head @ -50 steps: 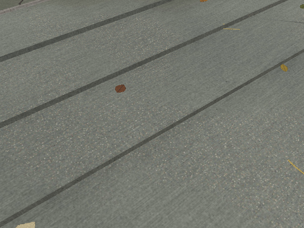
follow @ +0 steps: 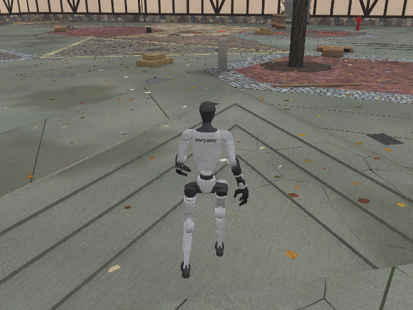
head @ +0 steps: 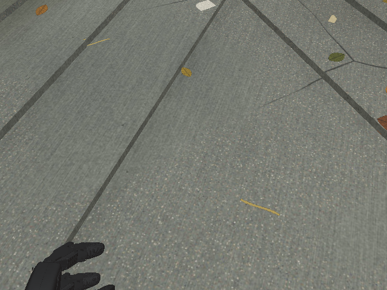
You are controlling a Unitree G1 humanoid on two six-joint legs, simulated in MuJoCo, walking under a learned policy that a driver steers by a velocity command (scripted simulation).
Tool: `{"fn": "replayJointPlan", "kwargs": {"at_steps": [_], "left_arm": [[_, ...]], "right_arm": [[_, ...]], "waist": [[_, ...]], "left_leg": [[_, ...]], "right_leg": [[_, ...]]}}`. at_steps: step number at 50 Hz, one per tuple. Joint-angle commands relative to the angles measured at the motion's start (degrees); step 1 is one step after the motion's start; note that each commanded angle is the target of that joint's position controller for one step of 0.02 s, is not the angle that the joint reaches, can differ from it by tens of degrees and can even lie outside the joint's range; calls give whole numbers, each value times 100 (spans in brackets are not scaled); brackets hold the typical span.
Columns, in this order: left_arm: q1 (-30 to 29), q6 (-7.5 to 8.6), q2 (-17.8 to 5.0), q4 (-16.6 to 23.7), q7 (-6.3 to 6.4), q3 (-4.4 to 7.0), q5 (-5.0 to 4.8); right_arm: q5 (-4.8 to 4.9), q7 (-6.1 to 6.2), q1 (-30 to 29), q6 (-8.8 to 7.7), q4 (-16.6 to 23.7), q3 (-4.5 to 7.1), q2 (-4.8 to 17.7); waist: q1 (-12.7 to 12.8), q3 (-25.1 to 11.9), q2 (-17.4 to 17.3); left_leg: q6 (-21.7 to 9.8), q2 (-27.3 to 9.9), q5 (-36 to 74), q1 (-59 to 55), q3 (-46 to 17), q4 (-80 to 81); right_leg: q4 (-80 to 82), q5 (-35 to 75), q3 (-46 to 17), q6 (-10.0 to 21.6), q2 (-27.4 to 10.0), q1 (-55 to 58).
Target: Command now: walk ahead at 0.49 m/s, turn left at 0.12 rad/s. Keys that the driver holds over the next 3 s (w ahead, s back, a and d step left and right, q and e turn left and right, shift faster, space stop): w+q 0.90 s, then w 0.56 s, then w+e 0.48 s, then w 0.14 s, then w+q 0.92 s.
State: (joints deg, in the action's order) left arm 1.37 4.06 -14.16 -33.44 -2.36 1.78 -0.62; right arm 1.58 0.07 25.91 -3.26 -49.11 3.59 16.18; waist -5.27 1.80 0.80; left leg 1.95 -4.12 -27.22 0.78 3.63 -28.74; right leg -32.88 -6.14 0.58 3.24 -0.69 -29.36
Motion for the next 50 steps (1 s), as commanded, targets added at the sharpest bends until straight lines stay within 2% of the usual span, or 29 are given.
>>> {"fn": "replayJointPlan", "kwargs": {"at_steps": [1, 2, 3, 4, 5, 7, 10, 12, 16, 20, 21, 23, 24, 25, 26, 27, 28, 29, 30, 31, 32, 33, 35, 37, 41, 45, 48, 49, 50], "left_arm": [[2638, 22, -1741, -183, 133, 579, 157], [2389, 45, -1220, -213, 120, 445, 111], [2004, 61, -993, -250, 121, 362, 32], [1615, 87, -787, -268, 106, 300, 37], [1359, 130, -612, -284, 88, 258, 67], [1160, 250, -497, -382, 91, 268, 122], [1173, 347, -593, -620, 131, 325, 131], [1251, 336, -663, -751, 179, 348, 135], [1363, 265, -882, -906, 256, 384, 91], [1741, 95, -1091, -1132, 285, 439, 9], [1755, 43, -1142, -1155, 293, 449, -11], [1686, -51, -1327, -1134, 337, 486, -35], [1647, -94, -1423, -1101, 370, 513, -46], [1570, -141, -1493, -1068, 398, 525, -57], [1474, -139, -1422, -1016, 420, 484, -83], [1750, -67, -837, -835, 402, 308, 105], [1959, 156, -492, -560, 310, 133, 100], [1246, 330, -1055, -439, 218, 263, -85], [945, 413, -1073, -288, 187, 246, -192], [927, 438, -966, -329, 233, 226, -75], [966, 399, -1025, -369, 265, 269, 58], [1069, 325, -1029, -383, 254, 287, 97], [1144, 207, -899, -393, 259, 258, 166], [853, 137, -750, -292, 279, 200, 189], [-78, 161, -536, -83, 237, 93, 136], [-460, 245, -753, 50, 144, 163, 26], [-43, 319, -928, -59, 98, 263, 25], [377, 346, -977, -177, 116, 322, 53], [969, 382, -1144, -258, 147, 394, 137]], "right_arm": [[-20, -13, 210, -236, 628, -111, 156], [147, -18, -183, -255, 611, 74, 769], [163, -18, -590, -243, 752, 102, 836], [62, 21, -790, -214, 751, 95, 748], [5, 36, -794, -158, 753, 121, 694], [45, 12, -547, -19, 649, 98, 461], [24, 29, -780, 99, 747, 84, 307], [-13, 14, -1072, 93, 870, 67, 279], [-43, -160, -1833, 41, 1140, -27, 163], [-33, -329, -2485, 32, 1526, -71, 168], [-32, -367, -2555, 32, 1612, -60, 200], [-32, -406, -2405, 60, 1705, 15, 356], [-26, -399, -2091, 86, 1679, 89, 492], [-8, -365, -1447, 108, 1573, 212, 709], [-7, -275, -502, 136, 1359, 396, 1027], [-4, -143, -22, 194, 1238, 532, 1554], [-35, -175, -259, 89, 1464, 505, 1776], [-58, -207, -255, 20, 1487, 377, 1255], [-63, -205, -482, -31, 1467, 311, 1044], [-40, -205, -860, -55, 1496, 274, 930], [-58, -187, -1141, -69, 1562, 215, 743], [-119, -160, -1272, -74, 1623, 182, 695], [-97, -102, -1283, -99, 1567, 194, 751], [-86, -19, -1135, -92, 1468, 224, 892], [-34, 80, -852, -9, 1318, 237, 975], [9, 100, -572, 51, 1179, 246, 984], [-35, 117, -633, 76, 1121, 224, 877], [-53, 107, -683, 84, 1127, 184, 752], [-99, 80, -658, 68, 1164, 87, 491]], "waist": [[1232, -2752, 1547], [1315, -1957, 930], [1148, -1122, 818], [942, -743, 472], [749, -485, 565], [523, -413, 598], [443, -100, 308], [493, 47, 240], [772, 292, 135], [986, 489, 40], [961, 467, 68], [755, 157, 295], [543, -101, 433], [166, -471, 474], [-365, -934, 284], [-240, -1394, -830], [194, -2236, -1523], [-204, -2063, -727], [-57, -1261, -477], [261, -792, 72], [443, -579, 55], [593, -510, -104], [675, -443, -169], [614, -299, -195], [239, -208, -499], [114, -225, -653], [341, -258, -882], [567, -393, -885], [837, -909, -701]], "left_leg": [[-269, 607, -656, 3667, -1008, -4215], [-288, 353, -363, 4226, -1335, -4714], [-338, 70, 172, 4414, -1092, -4586], [-329, -158, 650, 4217, -988, -4320], [-303, -296, 1021, 3990, -1008, -4088], [-259, -364, 1457, 3544, -1028, -4001], [-185, -317, 1856, 3831, -1120, -3642], [-154, -265, 2354, 4051, -1157, -3063], [-231, -184, 3253, 3852, -666, -1617], [-435, -118, 2859, 4167, -330, -976], [-514, -44, 2626, 4113, -206, -874], [-725, 308, 2053, 3523, 153, -818], [-856, 528, 1746, 3042, 304, -839], [-1016, 749, 1627, 2209, 362, -699], [-1259, 872, 2002, 699, 170, -235], [-1759, -301, 2090, -1176, -1791, -214], [-2876, -1491, 1150, -2395, -5146, 749], [-2549, -1395, 917, -2274, -4823, 1160], [-2296, -1199, 1218, -1486, -3955, 1216], [-2078, -925, 1839, -619, -3328, 1228], [-1978, -727, 2460, -30, -2898, 1303], [-1964, -609, 2813, 382, -2714, 1425], [-1999, -489, 3430, 851, -2394, 1537], [-1920, -311, 3641, 1212, -2048, 1560], [-1513, 81, 2832, 1492, -1756, 1375], [-1384, -155, 2187, 1078, -2377, 987], [-1246, -423, 2344, 646, -2696, 515], [-1140, -257, 2759, 657, -2610, 150], [-955, 48, 2905, 888, -2328, -821]], "right_leg": [[1227, -1077, -4257, 1445, -2406, 5259], [1437, -1443, -3744, 1233, -2207, 4707], [1533, -1143, -2751, 1040, -2014, 3911], [1683, -763, -2171, 901, -1725, 3210], [1890, -377, -1698, 819, -1500, 2721], [2232, 189, -1099, 791, -1344, 2276], [2428, 1100, -390, 767, -1337, 2147], [2491, 1326, -34, 741, -1297, 2263], [2603, 1289, 567, 603, -1246, 2444], [2314, 1776, 805, 556, -1511, 3309], [2136, 2199, 883, 513, -1545, 3474], [1474, 4061, 1060, 396, -1533, 3678], [906, 4962, 1114, 333, -1510, 3732], [-14, 5338, 1164, 257, -1429, 3572], [-1369, 4701, 1259, 61, -1195, 2803], [-3351, 804, 1210, -226, -623, 816], [-4952, -2850, -29, -421, 506, -987], [-5056, -2466, -795, -327, 135, -1581], [-4634, -1936, -696, -223, -90, -1687], [-4079, -1580, -641, -237, -347, -1437], [-3642, -1351, -631, -298, -502, -1095], [-3500, -1200, -642, -369, -569, -782], [-3107, -1045, -505, -577, -569, -598], [-2467, -609, -383, -750, -489, -608], [-608, 830, -295, -827, -113, -125], [213, 888, -503, -712, 87, 178], [449, 402, -482, -408, 6, 547], [697, 376, -335, -243, 68, 1118], [656, 382, -604, 34, -298, 2168]]}}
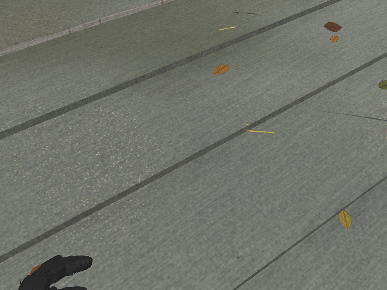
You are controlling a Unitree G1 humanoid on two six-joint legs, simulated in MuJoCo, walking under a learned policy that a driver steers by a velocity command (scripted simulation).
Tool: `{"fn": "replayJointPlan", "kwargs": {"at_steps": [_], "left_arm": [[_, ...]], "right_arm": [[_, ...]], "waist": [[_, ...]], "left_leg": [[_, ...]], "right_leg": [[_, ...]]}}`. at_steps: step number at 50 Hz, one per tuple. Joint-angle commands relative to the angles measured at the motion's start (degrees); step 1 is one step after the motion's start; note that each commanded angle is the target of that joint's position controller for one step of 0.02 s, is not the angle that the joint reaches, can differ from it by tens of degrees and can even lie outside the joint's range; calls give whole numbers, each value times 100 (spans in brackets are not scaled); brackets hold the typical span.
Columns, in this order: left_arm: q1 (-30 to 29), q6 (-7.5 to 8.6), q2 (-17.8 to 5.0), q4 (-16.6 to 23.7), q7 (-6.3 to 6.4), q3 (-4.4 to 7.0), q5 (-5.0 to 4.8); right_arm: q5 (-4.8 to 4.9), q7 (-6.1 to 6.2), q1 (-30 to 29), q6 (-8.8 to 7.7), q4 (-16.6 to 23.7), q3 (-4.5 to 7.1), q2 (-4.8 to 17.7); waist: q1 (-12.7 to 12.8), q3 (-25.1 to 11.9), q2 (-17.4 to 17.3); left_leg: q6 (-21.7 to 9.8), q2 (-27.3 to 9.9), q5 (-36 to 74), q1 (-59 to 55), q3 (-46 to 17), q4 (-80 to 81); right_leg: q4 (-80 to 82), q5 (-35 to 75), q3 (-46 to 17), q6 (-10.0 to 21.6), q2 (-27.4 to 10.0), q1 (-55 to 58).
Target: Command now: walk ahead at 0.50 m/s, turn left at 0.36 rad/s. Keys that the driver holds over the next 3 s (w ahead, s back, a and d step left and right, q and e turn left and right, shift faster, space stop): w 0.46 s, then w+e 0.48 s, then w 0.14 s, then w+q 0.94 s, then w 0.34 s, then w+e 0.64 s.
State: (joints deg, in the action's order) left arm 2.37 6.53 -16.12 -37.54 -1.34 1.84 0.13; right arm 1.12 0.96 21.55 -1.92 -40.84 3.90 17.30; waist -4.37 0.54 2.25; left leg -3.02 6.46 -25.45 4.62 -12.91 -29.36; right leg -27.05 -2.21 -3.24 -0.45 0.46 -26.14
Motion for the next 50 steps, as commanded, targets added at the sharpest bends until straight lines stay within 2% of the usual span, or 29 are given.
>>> {"fn": "replayJointPlan", "kwargs": {"at_steps": [1, 2, 3, 4, 5, 6, 7, 8, 10, 14, 17, 19, 20, 22, 23, 24, 25, 26, 27, 28, 30, 32, 35, 38, 41, 46, 48, 49, 50], "left_arm": [[1634, 132, -1332, 90, 66, 465, 136], [2074, 53, -1553, -256, -23, 563, 62], [1923, 48, -997, -156, -43, 441, -72], [1596, 11, -737, -123, -18, 352, -68], [1344, -18, -649, -91, -11, 289, -7], [1196, -31, -568, -124, 2, 252, 25], [1149, -19, -499, -146, 19, 216, 58], [1172, -4, -450, -193, 24, 201, 40], [1328, 11, -542, -313, 28, 213, -6], [1587, -84, -722, -501, 59, 230, -59], [1842, -224, -843, -624, 78, 228, -103], [2096, -262, -928, -735, 68, 223, -115], [2157, -274, -946, -774, 48, 211, -78], [2077, -325, -930, -776, 58, 183, -129], [1990, -328, -951, -766, 85, 168, -149], [1998, -309, -862, -759, 136, 126, -145], [1938, -246, -604, -547, 174, 30, -110], [2135, -144, -260, -441, 177, -85, -65], [1847, -94, -711, -466, 114, 79, -136], [1611, -86, -797, -379, 68, 138, -231], [1418, -176, -632, -349, 86, 162, -186], [1787, -386, -431, -528, 116, 185, -201], [1543, -533, -356, -449, 158, 221, -164], [1082, -545, -248, -276, 89, 181, -107], [538, -534, -138, -86, -43, 107, -89], [94, -542, -362, 215, -153, 161, -104], [324, -543, -471, 254, -165, 231, -76], [1010, -524, -604, 90, -154, 347, -73], [2047, -525, -1005, -244, -98, 567, -111]], "right_arm": [[-155, -3, 240, -91, 411, -68, 46], [91, -4, 915, -142, 380, -88, 90], [155, 15, 523, -136, 271, 20, 645], [100, 10, -220, -127, 404, 69, 819], [-5, 9, -615, -129, 505, 47, 733], [-72, -15, -772, -157, 577, 44, 622], [-69, -42, -708, -171, 573, 28, 506], [-56, -59, -617, -172, 531, 7, 406], [-78, -80, -592, -155, 513, -53, 226], [-107, -99, -1227, -154, 731, -146, 88], [-77, -160, -1899, -204, 947, -272, -141], [-54, -211, -2188, -253, 1041, -256, -78], [-58, -243, -2155, -279, 1071, -219, 7], [-26, -296, -2003, -324, 1072, -169, 101], [-59, -294, -1612, -334, 972, -97, 203], [-92, -246, -861, -322, 779, 47, 465], [-203, -171, 35, -302, 658, 197, 916], [-199, -127, 715, -243, 539, 314, 1292], [-171, -90, 503, -272, 515, 154, 837], [-120, -73, 143, -286, 483, 88, 691], [-121, -104, -422, -355, 393, 11, 335], [-147, -146, -831, -460, 334, -16, 105], [-166, -97, -868, -534, 167, 62, 237], [-187, -23, -762, -488, 42, 141, 461], [-131, 21, -654, -438, -43, 230, 734], [19, -35, -451, -266, -247, 342, 967], [73, -50, -490, -184, -301, 369, 1085], [90, -53, -595, -140, -321, 347, 1073], [13, -45, -442, -127, -325, 242, 835]], "waist": [[782, -1656, 222], [589, -1890, 1923], [789, -1207, 899], [870, -530, 351], [782, -177, 18], [658, 29, 20], [535, 19, 201], [493, -46, 329], [477, -108, 362], [649, 62, 213], [908, 214, 148], [1010, 215, 241], [934, 136, 381], [693, 42, 467], [397, -207, 513], [-1, -679, 442], [-363, -1411, -174], [-464, -2191, -1576], [-421, -1773, -1293], [-226, -945, -1042], [182, -252, -780], [522, -90, -954], [587, 134, -663], [486, 216, -564], [269, 277, -508], [128, 464, -510], [326, 311, -584], [758, -67, -498], [1161, -663, -267]], "left_leg": [[-148, -443, 1046, 1590, -153, -2493], [152, -14, -935, 3376, 291, -3976], [193, -346, -576, 3947, 38, -4566], [180, -546, -39, 4065, 218, -4608], [183, -731, 320, 3906, 410, -4425], [185, -920, 604, 3785, 480, -4089], [185, -1067, 787, 3501, 560, -3854], [209, -1106, 870, 3360, 666, -3697], [302, -1126, 924, 3378, 870, -3496], [414, -1266, 1526, 3793, 1002, -2590], [388, -1138, 1617, 3643, 1317, -1645], [364, -987, 1787, 3306, 1479, -1285], [284, -858, 1532, 3106, 1668, -1442], [70, -682, 1400, 2603, 1788, -1036], [-65, -488, 1556, 1826, 1923, -768], [-258, -459, 1657, 574, 1748, -519], [-753, -1511, 1145, -1171, 213, -382], [-1441, -2799, -123, -2231, -2308, 716], [-1398, -2925, -501, -1894, -2888, 1124], [-1251, -2848, -378, -1129, -1989, 1228], [-946, -2378, 447, 50, -734, 1577], [-827, -2146, 1036, 792, 133, 1956], [-870, -2172, 1522, 854, 865, 2273], [-844, -2108, 1717, 634, 1479, 2344], [-733, -2183, 1849, 501, 1936, 2374], [-555, -2528, 1913, -532, 2141, 2038], [-442, -2472, 3211, -645, 2307, 1327], [-305, -2271, 4285, -428, 2545, 341], [-99, -1926, 4511, 201, 2720, -1052]], "right_leg": [[-71, 163, -1616, 933, -1491, 3565], [817, -1673, -4219, 1750, -2356, 4534], [1125, -3050, -4275, 1595, -2227, 4096], [1171, -2879, -3356, 1366, -2006, 3399], [1271, -2188, -2695, 1288, -1749, 2724], [1392, -1635, -2270, 1285, -1535, 2310], [1503, -1191, -1919, 1224, -1348, 2066], [1583, -861, -1671, 1234, -1227, 1987], [1657, -198, -1324, 1357, -1199, 1954], [1811, 262, -922, 1385, -1263, 2114], [1903, 191, -624, 1266, -1204, 2129], [1881, 366, -582, 1245, -1277, 2187], [1814, 765, -583, 1275, -1389, 2220], [1434, 1597, -387, 1147, -1353, 2303], [951, 2651, -207, 1014, -1250, 2189], [79, 3444, -38, 814, -1024, 1842], [-1575, 2650, 330, 418, -579, 388], [-3530, -1526, 150, 164, 134, -965], [-4509, -2605, -549, 185, 77, -1675], [-4649, -2305, -480, 245, -215, -1939], [-4210, -1711, -238, 237, -609, -1568], [-4103, -1435, -246, 131, -695, -881], [-3828, -900, -312, -10, -726, -1119], [-2828, -239, -149, -112, -748, -1247], [-1795, 82, 197, -46, -718, -886], [-1132, -549, 413, 323, -700, -1068], [-910, -1057, 730, 542, -396, -487], [-546, -834, 949, 698, -68, 548], [-479, -640, 906, 861, 235, 2097]]}}
Over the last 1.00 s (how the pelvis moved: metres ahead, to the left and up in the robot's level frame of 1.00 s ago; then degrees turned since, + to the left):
0.55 0.09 0.01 32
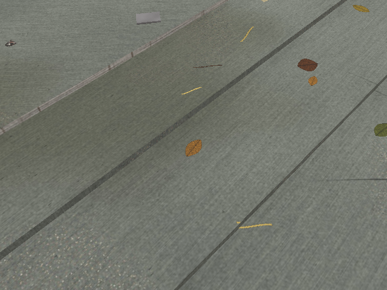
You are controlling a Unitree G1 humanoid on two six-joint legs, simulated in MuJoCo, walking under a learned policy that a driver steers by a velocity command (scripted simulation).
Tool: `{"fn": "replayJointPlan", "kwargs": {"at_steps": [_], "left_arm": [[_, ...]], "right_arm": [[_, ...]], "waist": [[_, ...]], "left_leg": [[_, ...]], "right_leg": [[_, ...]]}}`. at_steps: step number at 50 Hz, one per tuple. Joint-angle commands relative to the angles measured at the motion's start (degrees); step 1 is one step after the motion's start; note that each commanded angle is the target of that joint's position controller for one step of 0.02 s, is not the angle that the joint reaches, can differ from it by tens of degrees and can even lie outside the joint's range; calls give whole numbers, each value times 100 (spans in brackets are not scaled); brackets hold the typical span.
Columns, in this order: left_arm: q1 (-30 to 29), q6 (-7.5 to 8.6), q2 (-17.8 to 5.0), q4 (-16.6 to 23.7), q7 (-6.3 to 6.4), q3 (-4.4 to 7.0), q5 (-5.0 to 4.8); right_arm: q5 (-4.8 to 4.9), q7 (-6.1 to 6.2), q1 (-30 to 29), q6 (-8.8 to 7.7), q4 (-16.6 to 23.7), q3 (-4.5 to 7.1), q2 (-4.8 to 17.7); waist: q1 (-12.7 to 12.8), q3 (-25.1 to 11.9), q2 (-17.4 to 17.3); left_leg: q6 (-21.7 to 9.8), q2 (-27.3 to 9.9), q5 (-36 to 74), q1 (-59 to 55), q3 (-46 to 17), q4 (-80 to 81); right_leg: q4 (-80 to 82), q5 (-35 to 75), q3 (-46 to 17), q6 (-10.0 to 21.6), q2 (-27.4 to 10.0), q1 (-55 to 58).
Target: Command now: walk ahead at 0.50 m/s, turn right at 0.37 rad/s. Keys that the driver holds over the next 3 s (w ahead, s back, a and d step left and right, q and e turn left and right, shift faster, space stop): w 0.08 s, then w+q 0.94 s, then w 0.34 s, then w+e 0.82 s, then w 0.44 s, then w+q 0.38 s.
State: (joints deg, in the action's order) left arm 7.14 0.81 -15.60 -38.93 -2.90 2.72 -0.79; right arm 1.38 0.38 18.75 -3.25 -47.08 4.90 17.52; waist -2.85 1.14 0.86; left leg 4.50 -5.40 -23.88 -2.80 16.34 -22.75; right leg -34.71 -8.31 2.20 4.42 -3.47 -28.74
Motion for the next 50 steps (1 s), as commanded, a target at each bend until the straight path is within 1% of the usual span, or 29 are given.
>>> {"fn": "replayJointPlan", "kwargs": {"at_steps": [1, 2, 3, 4, 5, 7, 12, 17, 19, 22, 24, 26, 27, 28, 29, 30, 31, 32, 33, 34, 36, 40, 42, 44, 46, 47, 48, 49, 50], "left_arm": [[2088, 34, -1857, -162, 172, 677, -32], [1937, 128, -1805, 12, 154, 575, -42], [1755, 235, -1307, 34, 101, 413, 4], [1563, 290, -1144, 13, 88, 360, 38], [1193, 303, -935, 26, 91, 297, 33], [786, 360, -609, 84, 111, 176, 114], [893, 531, -691, -180, 197, 204, 191], [846, 476, -690, -364, 288, 167, 187], [1030, 416, -771, -518, 317, 192, 128], [1162, 256, -881, -653, 359, 219, 82], [1045, 176, -1071, -645, 400, 257, 77], [776, 71, -1189, -538, 504, 283, 39], [1087, 69, -946, -472, 525, 206, 39], [1002, 191, -1038, -463, 498, 174, -6], [770, 333, -666, -242, 388, 35, 38], [597, 530, -499, -149, 227, -38, 50], [62, 651, -551, 83, 124, -24, -68], [-182, 713, -572, 169, 114, -13, -66], [-190, 707, -619, 118, 155, 29, 1], [-14, 642, -609, 29, 181, 47, 15], [216, 489, -519, -73, 168, 37, 56], [-10, 299, -422, -56, 182, 3, 55], [-205, 234, -494, 42, 185, 30, -40], [-63, 186, -631, -10, 192, 118, -138], [1102, 192, -704, -463, 212, 265, -191], [1990, 209, -700, -866, 194, 342, -132], [2090, 271, -1048, -875, 153, 376, 173], [1070, 269, -1118, -571, 115, 337, 77], [589, 223, -718, -399, 153, 258, -121]], "right_arm": [[-206, 10, 50, -57, 600, -47, 328], [-164, -8, 116, -227, 632, -166, 129], [105, -70, -384, -318, 670, -43, 627], [169, -84, -655, -375, 740, -60, 602], [57, -46, -710, -391, 679, -72, 547], [11, -65, -480, -262, 506, -31, 557], [20, -51, -661, -4, 425, -64, 299], [-11, -143, -1133, -4, 547, -114, 158], [-46, -210, -1602, -8, 752, -213, -31], [-49, -354, -1899, -25, 985, -266, -83], [-47, -400, -1685, -26, 1097, -180, 101], [-26, -385, -722, 4, 941, -11, 421], [15, -353, -137, 9, 715, 176, 745], [35, -273, 618, 71, 580, 364, 937], [27, -159, 1068, 128, 519, 432, 1165], [-103, -136, 842, 72, 645, 268, 885], [-125, -148, 501, 3, 757, 222, 774], [-82, -192, 214, -73, 761, 195, 684], [-52, -198, -125, -105, 802, 149, 490], [-82, -180, -429, -106, 908, 91, 337], [-85, -103, -777, -68, 1093, 67, 317], [-98, 109, -812, 72, 1207, 144, 651], [-63, 142, -794, 116, 1218, 167, 741], [-114, 127, -820, 127, 1231, 143, 688], [-152, 125, -1069, 177, 1269, 53, 357], [-233, 109, -1017, 193, 1219, -41, 13], [-67, 58, -533, 179, 1427, -158, -463], [159, 1, 245, 201, 1347, -179, -325], [157, 40, 20, 278, 1186, -80, 28]], "waist": [[956, -1122, 1256], [735, -1914, 1411], [931, -1552, 695], [833, -1068, 590], [658, -764, 287], [361, -538, 513], [370, -117, 208], [533, 242, 231], [738, 453, 165], [832, 521, 87], [567, 170, 359], [-24, -441, 653], [-161, -983, 132], [-691, -1442, -35], [-770, -1777, -1246], [-594, -2278, -889], [-539, -1687, -542], [-293, -1066, -95], [-58, -793, 14], [165, -631, -135], [409, -434, -315], [432, -475, -731], [443, -498, -875], [554, -562, -854], [1076, -630, -715], [1376, -786, -171], [1008, -743, 1503], [224, -413, 2018], [197, -82, 1291]], "left_leg": [[-365, -94, 1936, 3181, -109, -3988], [-255, 607, -910, 4210, -1414, -5210], [-374, 321, -604, 4723, -1934, -5591], [-542, 50, -180, 4877, -1880, -5460], [-608, -210, 278, 4718, -1892, -5090], [-633, -448, 896, 4060, -1988, -4651], [-411, -262, 1805, 4448, -2143, -3901], [-432, -58, 2746, 4614, -2009, -2595], [-511, -24, 2599, 4721, -1735, -2101], [-661, 143, 2107, 4801, -1316, -1578], [-883, 453, 1538, 4193, -1012, -1673], [-1183, 920, 1205, 2980, -753, -1627], [-1509, 1135, 1447, 1286, -826, -1616], [-1848, 879, 1497, -412, -1568, -1144], [-2569, -532, 683, -1709, -4040, -278], [-2518, -871, 831, -1586, -5059, 148], [-2399, -826, 990, -923, -4831, 353], [-2204, -591, 1438, -293, -4414, 426], [-2116, -429, 1537, 164, -4061, 500], [-2091, -233, 1549, 713, -3766, 559], [-2127, -61, 1497, 1650, -3515, 760], [-1902, 168, 1151, 2437, -3118, 543], [-1741, 173, 716, 2500, -3217, 341], [-1668, 117, 270, 2488, -3363, -23], [-1434, 187, -344, 3106, -3294, -983], [-1178, 663, -757, 3649, -2794, -2419], [-883, 1272, -1116, 5120, -2484, -4369], [-819, 914, -945, 5550, -2613, -5291], [-668, 771, -611, 5375, -2417, -5698]], "right_leg": [[691, -545, -2136, 1105, -785, 4104], [1775, -1248, -4622, 1715, -1667, 4660], [1988, -1136, -4120, 1449, -1677, 4419], [1841, -722, -3310, 1242, -1514, 3886], [1805, -182, -2621, 1057, -1308, 3257], [2122, 508, -1804, 886, -1007, 2425], [2595, 1648, -640, 820, -906, 2345], [2867, 1500, 92, 553, -905, 2600], [2959, 1586, 236, 510, -1059, 2855], [2670, 2397, 522, 455, -1168, 3477], [1986, 4402, 689, 377, -1216, 3658], [644, 6346, 891, 201, -1113, 3563], [-451, 6639, 944, -27, -848, 2481], [-1682, 5201, 868, -297, -554, 1197], [-3976, 107, 584, -585, 332, -432], [-4334, -1770, -743, -393, 391, -428], [-3989, -1766, -962, -267, 184, -593], [-3421, -1608, -911, -222, 6, -666], [-2985, -1461, -834, -254, -135, -619], [-2733, -1381, -806, -327, -203, -307], [-2244, -1256, -572, -620, -83, 174], [-1123, -248, -405, -1046, 160, 795], [-623, -252, -496, -1119, 152, 1013], [-446, -525, -373, -1163, 146, 1301], [5, -279, -281, -1021, 32, 2554], [299, -430, -336, -982, -31, 3456], [961, -2289, -2580, -383, -1083, 4036], [1913, -3159, -3927, 150, -1874, 3475], [1975, -2133, -3113, -50, -1777, 2910]]}}
Over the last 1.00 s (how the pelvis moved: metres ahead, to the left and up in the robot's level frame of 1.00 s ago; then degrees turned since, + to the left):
0.49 -0.03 0.03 -12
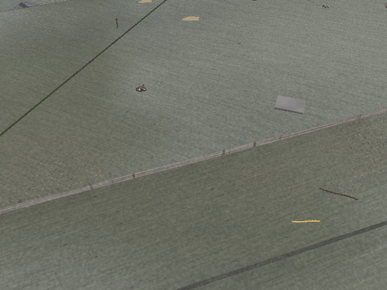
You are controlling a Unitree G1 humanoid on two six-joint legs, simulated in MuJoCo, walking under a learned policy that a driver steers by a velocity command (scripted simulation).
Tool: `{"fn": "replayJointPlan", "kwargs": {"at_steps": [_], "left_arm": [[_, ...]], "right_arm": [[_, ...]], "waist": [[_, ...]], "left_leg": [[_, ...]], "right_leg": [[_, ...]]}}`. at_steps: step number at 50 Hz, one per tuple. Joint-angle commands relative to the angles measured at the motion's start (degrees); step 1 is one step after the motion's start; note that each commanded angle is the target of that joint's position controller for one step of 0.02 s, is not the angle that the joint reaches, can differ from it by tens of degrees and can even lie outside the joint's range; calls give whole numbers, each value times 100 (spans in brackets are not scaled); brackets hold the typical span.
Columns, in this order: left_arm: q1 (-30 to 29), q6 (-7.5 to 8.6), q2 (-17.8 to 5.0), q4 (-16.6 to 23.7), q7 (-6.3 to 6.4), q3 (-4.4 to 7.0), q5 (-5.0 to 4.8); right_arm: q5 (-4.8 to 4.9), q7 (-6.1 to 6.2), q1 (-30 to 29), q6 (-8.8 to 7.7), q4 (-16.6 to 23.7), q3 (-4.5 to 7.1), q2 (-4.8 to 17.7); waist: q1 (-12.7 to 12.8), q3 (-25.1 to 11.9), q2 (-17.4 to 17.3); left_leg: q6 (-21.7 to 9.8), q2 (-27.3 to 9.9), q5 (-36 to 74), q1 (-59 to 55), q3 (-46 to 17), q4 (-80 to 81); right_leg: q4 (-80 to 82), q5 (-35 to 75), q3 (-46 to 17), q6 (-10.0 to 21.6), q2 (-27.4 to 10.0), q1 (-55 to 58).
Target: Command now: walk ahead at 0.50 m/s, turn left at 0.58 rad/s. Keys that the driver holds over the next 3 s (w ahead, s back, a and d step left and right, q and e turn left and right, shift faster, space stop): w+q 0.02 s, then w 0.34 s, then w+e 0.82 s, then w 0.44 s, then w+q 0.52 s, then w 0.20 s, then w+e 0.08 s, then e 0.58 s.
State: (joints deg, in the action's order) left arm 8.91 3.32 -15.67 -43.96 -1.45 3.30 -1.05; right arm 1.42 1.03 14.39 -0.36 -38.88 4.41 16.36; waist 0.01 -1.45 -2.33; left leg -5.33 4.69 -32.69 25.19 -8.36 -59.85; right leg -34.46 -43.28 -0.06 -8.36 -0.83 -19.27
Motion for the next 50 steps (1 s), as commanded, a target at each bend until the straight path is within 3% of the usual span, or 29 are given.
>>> {"fn": "replayJointPlan", "kwargs": {"at_steps": [1, 2, 3, 5, 8, 10, 12, 14, 15, 16, 17, 18, 19, 20, 21, 23, 27, 30, 32, 35, 37, 38, 39, 40, 41, 42, 44, 47, 50], "left_arm": [[-72, -107, -683, 177, 66, 163, -81], [-323, -109, -861, 181, 93, 160, 58], [-345, -46, -675, 157, 134, 89, 121], [-125, 57, -644, 17, 199, 58, 173], [262, 104, -758, -126, 252, 84, 118], [99, 58, -939, -122, 198, 125, 90], [51, 17, -1110, -149, 136, 183, 5], [-240, -53, -1122, -161, 111, 185, -60], [-187, -111, -914, -207, 130, 131, 7], [-164, -88, -463, -184, 82, -26, 133], [-110, 56, 6, 252, 55, -147, -67], [-542, 263, -316, 390, 31, -115, -169], [-566, 335, -432, 464, -27, -86, -260], [-362, 328, -447, 357, -39, -88, -198], [-317, 295, -456, 292, -25, -59, -122], [-352, 167, -501, 180, -54, -2, -130], [-909, 77, -137, 488, -138, -86, -58], [-1560, 76, 103, 737, -261, -195, -43], [-1661, 69, 13, 855, -339, -173, -66], [-1402, 38, -328, 953, -389, -21, -62], [-521, -29, -766, 806, -358, 206, -68], [190, -71, -912, 662, -304, 348, -76], [981, -190, -1020, 547, -231, 468, -60], [1293, -179, -1271, 432, -151, 449, -67], [1559, -163, -973, 379, -81, 388, 85], [933, -59, -951, 463, -87, 348, 75], [111, 77, -599, 583, -47, 235, 59], [-197, 40, -577, 735, 39, 208, 117], [-169, -48, -839, 756, 150, 267, 44]], "right_arm": [[56, 62, 283, 85, 417, 77, 394], [18, 109, -32, 146, 668, 98, 576], [-45, 109, -282, 226, 738, 132, 748], [-68, 40, 87, 328, 662, 120, 566], [-67, -53, -339, 300, 862, 21, 318], [-75, -130, -300, 261, 829, -11, 169], [-107, -117, -159, 271, 761, 30, 249], [-92, -80, 684, 279, 535, 103, 334], [-59, -72, 1700, 264, 65, 218, 484], [17, -87, 2124, 260, -201, 278, 641], [-167, -108, 1566, 89, 102, 254, 1191], [-128, -139, 1266, -154, 227, 213, 972], [-142, -141, 1069, -300, 143, 80, 659], [-139, -155, 802, -403, 136, 19, 503], [-178, -148, 565, -448, 95, 3, 450], [-302, -89, 580, -528, 34, -75, 210], [-294, 63, 866, -563, -136, -37, 397], [-223, 131, 1241, -528, -351, -15, 540], [-190, 121, 1299, -462, -447, 12, 649], [-140, 155, 1175, -292, -435, 80, 878], [-162, 182, 1505, -175, -512, 78, 910], [-87, 135, 1555, -215, -576, 63, 969], [-111, 56, 1321, -334, -573, -32, 726], [-90, -95, 1484, -544, -169, -231, 296], [162, -146, 609, -686, 0, -128, 631], [203, -151, -55, -728, 403, -135, 688], [-40, -60, -128, -692, 330, -127, 627], [-133, -105, 359, -462, 217, -152, 422], [-246, -72, -155, -354, 502, -271, 258]], "waist": [[-377, -92, 1051], [-502, 6, 1243], [-420, 184, 991], [-582, -87, 958], [-435, -2, 640], [-529, -130, 724], [-522, -95, 896], [-913, -126, 934], [-1198, -567, 439], [-1163, -554, -391], [-527, -248, -1494], [-547, 418, -827], [-327, 868, -370], [-116, 933, 14], [6, 918, 75], [-25, 821, 42], [-185, 639, 119], [-518, 745, -26], [-504, 816, -113], [-180, 404, -531], [187, -399, -501], [543, -813, -338], [937, -1157, 442], [678, -2313, 914], [985, -2464, 320], [731, -1244, 241], [129, -411, 114], [-347, -91, 444], [-319, 143, 738]], "left_leg": [[380, -244, 478, 2341, 517, -2191], [509, -661, 827, 2082, 487, -2137], [618, -780, 1113, 1676, 464, -2257], [650, -571, 1246, 977, 737, -2283], [488, -720, 1025, 1010, 795, -876], [362, -711, 652, 113, 1162, 422], [321, -632, 229, -564, 1454, 1214], [151, -537, 391, -1530, 1695, 2579], [82, -370, 987, -2818, 1759, 3342], [-77, -976, 1063, -3931, 706, 3272], [-1244, -2245, -991, -3696, -2705, 4544], [-1671, -2791, -1200, -2829, -3477, 5281], [-1564, -2798, -1055, -2427, -2779, 5382], [-1279, -2500, -308, -2188, -1944, 5397], [-1013, -2250, 547, -2050, -1252, 5393], [-657, -1908, 2177, -2024, -28, 5380], [-331, -1484, 3698, -2010, 1396, 5322], [-215, -1577, 3939, -2146, 1749, 5438], [-170, -1778, 4887, -2764, 1851, 5167], [-9, -1953, 7885, -3621, 1964, 4062], [156, -1962, 9193, -3383, 1941, 2253], [318, -1861, 8719, -2234, 1961, 1184], [704, -1272, 4787, 65, 1828, -942], [703, -477, 261, 1505, 916, -2681], [504, -639, 490, 1550, 115, -2927], [406, -863, 870, 1882, 167, -2291], [390, -1251, 1121, 1323, 262, -1264], [711, -1213, 1171, 633, 588, -1151], [1012, -1117, 1387, 534, 880, 26]], "right_leg": [[2018, 2064, -2182, 1012, -1772, 1764], [2260, 1905, -2435, 1281, -2001, 1047], [2366, 2163, -2018, 1365, -1891, 487], [2350, 2598, -945, 1202, -1321, 351], [2508, 2818, -496, 1283, -1353, 1049], [2573, 2964, -112, 1342, -1280, 1033], [2463, 3049, -29, 1565, -1410, 995], [1496, 3915, 149, 1663, -1397, 816], [3, 4198, 457, 1594, -1042, 472], [-2022, 1704, 562, 1276, -498, -1103], [-3514, 1116, 217, 1147, 156, -3243], [-4289, 1524, -416, 1255, -89, -3594], [-4307, 2153, -524, 1260, -316, -3794], [-4050, 2684, -498, 1183, -543, -3527], [-3712, 3009, -562, 1067, -628, -3289], [-3340, 3546, -666, 882, -549, -2949], [-1785, 4715, -208, 751, -253, -2490], [-609, 5184, 302, 799, -145, -1892], [-214, 4869, 401, 984, -58, -1963], [-35, 3886, 821, 1365, 400, -1583], [83, 3704, 1028, 1689, 743, 54], [364, 4466, 797, 1905, 704, 1868], [344, 4840, -429, 2443, -101, 4208], [914, 2986, -3591, 3417, -1760, 5321], [1483, 2113, -3774, 3154, -1728, 4748], [1867, 2246, -3242, 2838, -1554, 3619], [2000, 2896, -2209, 2462, -998, 1922], [2297, 2738, -1696, 2504, -666, 235], [2385, 2630, -1262, 2330, -422, -619]]}}
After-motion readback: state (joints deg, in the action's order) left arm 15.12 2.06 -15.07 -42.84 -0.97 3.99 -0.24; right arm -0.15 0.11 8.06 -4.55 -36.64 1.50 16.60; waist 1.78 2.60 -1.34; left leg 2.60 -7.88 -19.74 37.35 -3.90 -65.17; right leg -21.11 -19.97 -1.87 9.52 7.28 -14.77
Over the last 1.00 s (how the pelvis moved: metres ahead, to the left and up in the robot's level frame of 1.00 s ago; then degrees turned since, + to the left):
0.51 0.00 0.02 25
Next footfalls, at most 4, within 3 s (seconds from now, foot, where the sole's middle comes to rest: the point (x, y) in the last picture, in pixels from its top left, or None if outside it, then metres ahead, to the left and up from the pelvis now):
0.32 left None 0.11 0.10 -0.74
0.70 right None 0.51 -0.09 -0.72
1.16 left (174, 245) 0.68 0.13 -0.71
1.60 right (266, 214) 0.81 -0.21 -0.71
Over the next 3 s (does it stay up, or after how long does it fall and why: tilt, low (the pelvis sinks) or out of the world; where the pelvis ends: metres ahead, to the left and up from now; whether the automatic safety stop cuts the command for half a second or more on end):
stays up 1.30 -0.28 0.10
